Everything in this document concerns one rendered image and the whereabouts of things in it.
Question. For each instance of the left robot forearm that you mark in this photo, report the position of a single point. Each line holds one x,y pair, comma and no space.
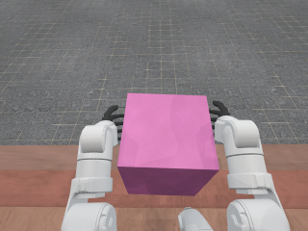
94,163

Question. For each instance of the right robot thigh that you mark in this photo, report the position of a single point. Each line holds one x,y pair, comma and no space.
192,220

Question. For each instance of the robot left upper arm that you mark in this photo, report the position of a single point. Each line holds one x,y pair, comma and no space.
90,216

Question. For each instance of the right robot forearm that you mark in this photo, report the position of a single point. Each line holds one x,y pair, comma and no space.
245,160

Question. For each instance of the carton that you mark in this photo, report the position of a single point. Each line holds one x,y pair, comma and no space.
167,144

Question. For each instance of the robot right upper arm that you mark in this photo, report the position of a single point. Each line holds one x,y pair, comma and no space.
255,214

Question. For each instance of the robot right hand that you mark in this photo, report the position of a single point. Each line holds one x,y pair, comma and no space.
223,111

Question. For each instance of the robot left hand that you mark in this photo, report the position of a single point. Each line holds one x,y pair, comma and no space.
108,116

